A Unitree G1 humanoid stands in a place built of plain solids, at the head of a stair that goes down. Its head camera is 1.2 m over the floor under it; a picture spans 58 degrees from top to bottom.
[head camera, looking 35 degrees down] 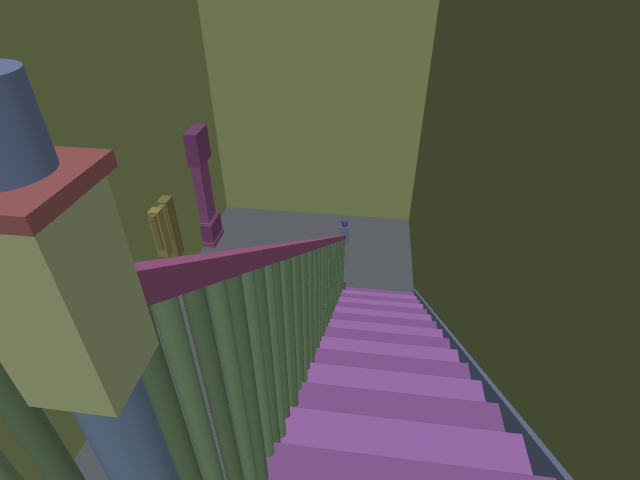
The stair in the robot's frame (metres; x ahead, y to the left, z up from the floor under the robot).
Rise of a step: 0.19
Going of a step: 0.28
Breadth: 1.08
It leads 8 degrees to the right of straight ahead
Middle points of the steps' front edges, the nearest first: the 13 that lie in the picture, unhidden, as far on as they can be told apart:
0.85 -0.31 -0.39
1.13 -0.34 -0.57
1.41 -0.38 -0.76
1.69 -0.42 -0.95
1.97 -0.46 -1.14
2.25 -0.49 -1.33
2.53 -0.53 -1.52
2.81 -0.57 -1.71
3.10 -0.60 -1.89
3.38 -0.64 -2.08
3.66 -0.68 -2.27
3.94 -0.72 -2.46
4.22 -0.75 -2.65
